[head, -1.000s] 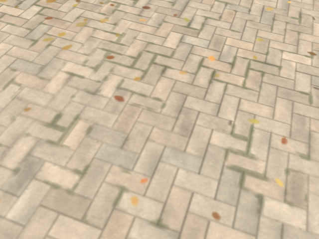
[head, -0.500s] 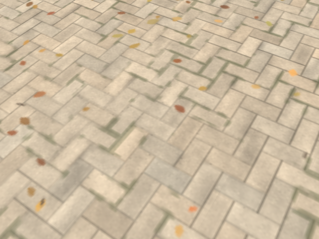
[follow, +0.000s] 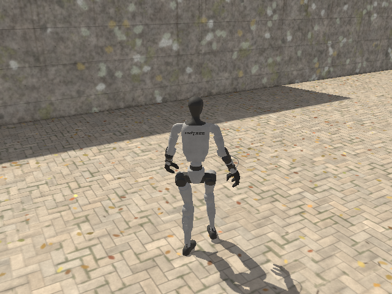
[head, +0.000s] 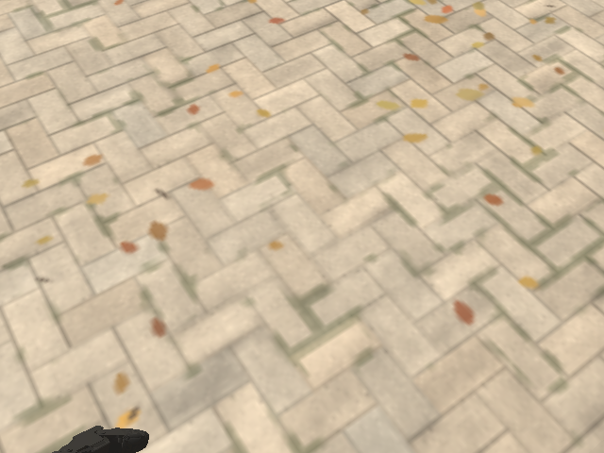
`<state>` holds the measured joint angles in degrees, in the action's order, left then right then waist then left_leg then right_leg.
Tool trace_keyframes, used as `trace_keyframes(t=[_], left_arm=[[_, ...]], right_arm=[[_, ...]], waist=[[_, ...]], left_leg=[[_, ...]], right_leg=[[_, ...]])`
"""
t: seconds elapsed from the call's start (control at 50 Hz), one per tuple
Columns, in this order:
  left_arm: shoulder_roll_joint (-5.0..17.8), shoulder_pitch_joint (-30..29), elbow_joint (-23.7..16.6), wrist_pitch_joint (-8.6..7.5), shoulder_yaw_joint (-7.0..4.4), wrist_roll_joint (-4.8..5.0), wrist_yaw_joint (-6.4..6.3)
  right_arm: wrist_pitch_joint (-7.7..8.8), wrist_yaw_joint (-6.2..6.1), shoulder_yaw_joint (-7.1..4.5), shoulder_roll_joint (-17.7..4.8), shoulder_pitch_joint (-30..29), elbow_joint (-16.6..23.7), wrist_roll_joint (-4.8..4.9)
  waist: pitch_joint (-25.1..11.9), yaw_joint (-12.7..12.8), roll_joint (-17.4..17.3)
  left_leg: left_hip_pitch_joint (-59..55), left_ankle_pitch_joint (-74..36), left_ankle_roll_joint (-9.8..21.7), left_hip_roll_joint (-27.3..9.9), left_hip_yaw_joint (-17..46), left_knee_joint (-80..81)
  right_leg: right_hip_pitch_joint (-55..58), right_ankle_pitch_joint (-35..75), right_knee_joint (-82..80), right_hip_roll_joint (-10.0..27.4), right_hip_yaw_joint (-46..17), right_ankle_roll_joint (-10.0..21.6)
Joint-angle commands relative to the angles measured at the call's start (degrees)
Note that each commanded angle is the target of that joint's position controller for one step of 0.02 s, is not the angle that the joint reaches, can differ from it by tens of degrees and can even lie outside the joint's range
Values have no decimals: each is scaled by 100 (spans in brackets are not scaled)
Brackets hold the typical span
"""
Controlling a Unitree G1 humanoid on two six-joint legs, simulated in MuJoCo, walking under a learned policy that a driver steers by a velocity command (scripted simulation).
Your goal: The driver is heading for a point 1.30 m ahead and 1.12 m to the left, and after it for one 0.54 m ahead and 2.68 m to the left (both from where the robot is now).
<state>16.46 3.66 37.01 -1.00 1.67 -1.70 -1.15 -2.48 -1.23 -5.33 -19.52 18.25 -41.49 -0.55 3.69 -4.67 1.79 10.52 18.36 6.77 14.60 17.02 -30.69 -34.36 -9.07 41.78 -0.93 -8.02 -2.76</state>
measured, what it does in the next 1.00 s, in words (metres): steps on the spot, turning left: right foot, then left foot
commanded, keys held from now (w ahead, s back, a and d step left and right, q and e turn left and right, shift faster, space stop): q+shift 0.46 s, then shift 0.54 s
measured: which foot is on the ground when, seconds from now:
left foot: down 0.00-0.06, up 0.08-0.50, down 0.52-1.00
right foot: up 0.00-0.04, down 0.06-0.52, up 0.54-0.90, down 0.92-1.00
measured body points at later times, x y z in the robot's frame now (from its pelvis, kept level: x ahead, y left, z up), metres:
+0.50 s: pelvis +0.05 -0.03 +0.00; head +0.07 +0.00 +0.45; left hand +0.03 +0.27 -0.11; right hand +0.33 -0.19 -0.08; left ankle +0.01 +0.05 -0.72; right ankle +0.15 -0.12 -0.73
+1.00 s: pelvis +0.06 -0.02 +0.01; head +0.08 -0.03 +0.46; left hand -0.01 +0.24 -0.10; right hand +0.31 -0.14 -0.12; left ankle +0.01 +0.05 -0.73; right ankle +0.12 -0.11 -0.73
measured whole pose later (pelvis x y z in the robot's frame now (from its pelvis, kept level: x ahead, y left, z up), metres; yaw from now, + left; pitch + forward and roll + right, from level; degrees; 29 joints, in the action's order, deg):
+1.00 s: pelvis +0.06 -0.02 +0.01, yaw +37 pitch -1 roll +0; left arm 13.2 13.9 43.3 1.8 -0.5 -0.9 -0.7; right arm -2.1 0.0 -0.3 -13.4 11.3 -43.2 -1.2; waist 1.8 -0.5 -1.7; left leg 12.4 13.7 2.4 4.2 2.6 -27.3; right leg -11.7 -15.1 28.0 -0.3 1.7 1.4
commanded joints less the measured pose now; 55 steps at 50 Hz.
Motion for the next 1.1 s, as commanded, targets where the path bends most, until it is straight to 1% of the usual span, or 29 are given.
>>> trace_keyframes(t=[0.02,0.04,0.06,0.08,0.1,0.12,0.14,0.2,0.34,0.42,0.48,0.5,0.52,0.54,0.56,0.6,0.62,0.66,0.7,0.8,0.84,0.88,0.9,0.92,0.94,0.96,0.98,1.02,1.1], left_arm=[[807,204,-328,-206,-219,59,-81],[862,629,-239,-269,-243,34,-138],[1168,973,-216,-296,-325,13,-213],[1528,949,-355,-136,-405,100,-212],[1153,1000,-295,-24,-411,182,-206],[737,851,-368,36,-306,158,-225],[531,545,-422,105,-252,109,-232],[637,316,-426,133,-317,9,-201],[804,682,-284,91,-517,-59,-94],[965,635,-297,108,-632,-87,6],[1065,810,-235,150,-698,-2,99],[1037,932,-164,193,-709,37,120],[868,1207,-87,243,-693,67,179],[429,996,-602,306,-547,61,176],[734,456,-575,397,-605,-12,76],[558,738,-355,407,-569,146,86],[653,904,-223,379,-611,92,82],[757,1200,40,390,-649,16,112],[603,1147,73,424,-601,83,149],[358,933,91,477,-493,91,121],[347,977,127,457,-482,132,75],[235,1203,235,396,-444,145,30],[173,1351,301,325,-406,101,6],[339,1366,301,224,-397,0,-34],[844,1021,181,155,-462,-13,-46],[707,808,229,151,-456,95,9],[448,615,211,135,-373,92,50],[423,699,262,137,-367,93,39],[389,936,443,130,-378,131,-9]], right_arm=[[46,-30,-243,-906,-220,452,-65],[90,-7,-214,-868,-476,526,4],[140,31,-104,-453,-162,594,124],[96,-9,-65,-255,649,687,170],[36,-10,-146,-770,611,464,-145],[-12,42,-197,-888,226,414,-180],[-72,117,-210,-870,-14,441,-127],[-229,296,-137,-697,-67,528,-2],[-301,447,-4,-419,-720,911,-11],[-296,522,39,-321,-939,1078,45],[-260,518,23,-302,-920,1140,65],[-206,473,5,-323,-584,1007,24],[-125,369,-56,-601,-228,885,-53],[-85,279,-259,-1560,-245,1074,-52],[-77,205,-277,-1353,51,1004,-103],[-69,120,-43,-790,-694,959,-99],[-47,88,7,-663,-1032,989,-53],[-1,83,121,-384,-1060,957,-5],[50,99,145,-354,-869,838,-10],[89,112,174,-361,-665,582,-79],[91,125,185,-370,-677,487,-104],[97,106,222,-323,-836,407,-58],[114,80,261,-240,-909,376,-7],[157,71,349,18,-803,380,-16],[170,92,383,214,-410,352,-8],[100,88,366,68,-498,182,-61],[81,104,354,4,-571,110,-89],[117,147,310,-120,-726,-19,-70],[211,82,344,18,-600,-332,-54]], waist=[[-565,322,-866],[-580,628,-814],[-1138,565,128],[-1920,218,1466],[-1857,334,865],[-1374,391,407],[-1018,360,192],[-660,289,676],[-603,478,752],[-684,505,866],[-726,472,740],[-768,320,427],[-635,200,-677],[-393,252,-2398],[-515,-173,-1301],[-356,372,-1124],[-393,532,-1211],[-680,557,-1067],[-717,484,-829],[-498,287,-973],[-471,299,-963],[-505,512,-776],[-539,655,-583],[-682,560,-121],[-629,133,706],[-500,244,837],[-394,196,739],[-323,383,687],[-372,488,24]], left_leg=[[-315,-3653,-116,-1345,1543,-200],[104,-3407,-314,-1118,1437,-622],[681,-1339,-581,-759,714,-1883],[1652,2578,-765,145,-575,-2957],[2031,2243,-815,-445,-887,-3752],[2061,1614,-850,-686,-962,-3999],[1987,1131,-900,-858,-1042,-4032],[1766,552,-1029,-1065,-1410,-4182],[1765,456,-935,-1575,-1721,-2902],[904,614,-732,-1599,-2120,-1752],[316,442,-562,-1441,-2301,-634],[-251,91,-461,-1312,-2194,65],[-721,-149,-280,-1895,-1020,1188],[-676,-1664,500,-3656,1548,1550],[-430,-2389,914,-3679,1023,1318],[-13,-2368,642,-2923,-76,1258],[-57,-2494,487,-2606,-393,1207],[-197,-3284,515,-2461,-655,1090],[-422,-3263,533,-2518,-607,1097],[-290,-2462,582,-2563,-368,1063],[-83,-2610,595,-2582,-241,956],[144,-2627,454,-2484,-208,741],[448,-2271,224,-2370,-236,644],[733,-1588,-84,-2110,-338,452],[874,-463,-296,-1413,-903,266],[120,-10,-394,-1301,-1206,431],[-164,-387,-397,-1360,-1130,638],[-171,-1060,-384,-1460,-975,747],[132,-1260,-402,-1590,-855,924]], right_leg=[[1022,-109,-1117,-271,-44,174],[1950,460,-1890,-134,-63,287],[3330,1431,-2019,1121,-926,596],[4314,3048,-2082,2795,-2852,1502],[4076,2898,-1958,2695,-3003,1774],[3577,2496,-1936,2313,-2083,1620],[3077,1916,-2104,1893,-1323,1422],[2366,1475,-2376,1395,-135,1260],[2443,487,-2609,1840,600,1401],[2131,39,-2414,1919,1216,1166],[2034,-45,-1848,2019,1504,872],[1716,-11,-1342,1901,1702,600],[1025,-626,-200,1489,2086,189],[-576,-2846,994,411,2111,-268],[-431,-2677,1917,495,1122,-204],[-40,-1656,1973,536,810,-61],[93,-1293,1943,467,904,-16],[427,-1137,2126,320,1006,-6],[472,-1174,1752,306,960,22],[1115,-1435,280,194,949,225],[1510,-1500,-194,98,977,306],[2145,-967,-1184,39,1019,396],[2751,-118,-2054,145,894,449],[3220,238,-2461,773,163,523],[3068,1119,-2500,1588,-701,818],[2153,1075,-2407,1704,-608,1130],[1974,598,-2404,1374,-347,966],[2112,87,-2347,864,48,624],[2577,196,-2135,743,216,625]])
Next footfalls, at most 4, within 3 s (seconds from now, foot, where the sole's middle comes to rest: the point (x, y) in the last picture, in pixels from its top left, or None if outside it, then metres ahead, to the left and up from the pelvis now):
0.06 right None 0.19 -0.12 -0.77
0.52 left None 0.04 0.08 -0.77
0.92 right None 0.15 -0.09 -0.77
2.62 left None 0.09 0.16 -0.77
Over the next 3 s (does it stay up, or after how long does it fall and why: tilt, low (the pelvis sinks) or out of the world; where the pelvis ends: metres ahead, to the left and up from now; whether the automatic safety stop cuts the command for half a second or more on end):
stays up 0.28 0.19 -0.01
